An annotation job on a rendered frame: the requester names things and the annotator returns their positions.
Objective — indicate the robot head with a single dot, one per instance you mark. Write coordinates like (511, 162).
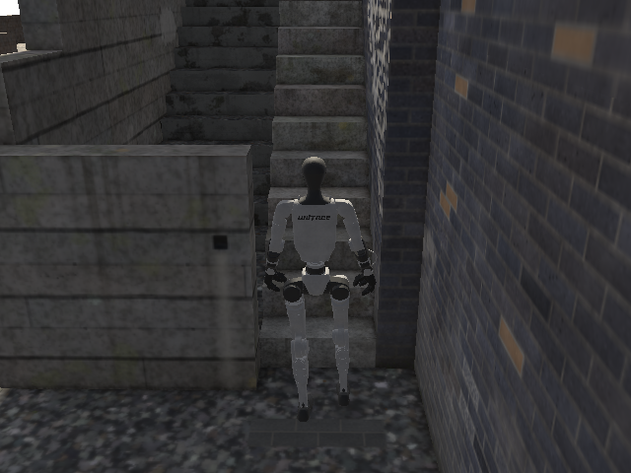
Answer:
(314, 170)

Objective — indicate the robot left hand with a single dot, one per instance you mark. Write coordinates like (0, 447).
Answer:
(279, 277)

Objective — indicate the robot right hand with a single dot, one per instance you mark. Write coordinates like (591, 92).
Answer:
(363, 281)

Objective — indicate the robot right foot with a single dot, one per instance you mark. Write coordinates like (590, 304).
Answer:
(343, 397)

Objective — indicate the left robot upper arm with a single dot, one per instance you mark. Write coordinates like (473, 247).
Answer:
(282, 211)

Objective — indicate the left robot forearm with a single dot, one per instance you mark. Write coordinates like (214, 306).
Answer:
(272, 259)

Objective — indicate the right robot forearm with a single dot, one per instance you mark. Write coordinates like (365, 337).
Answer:
(364, 260)

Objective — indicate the right robot upper arm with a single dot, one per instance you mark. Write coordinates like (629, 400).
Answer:
(346, 210)

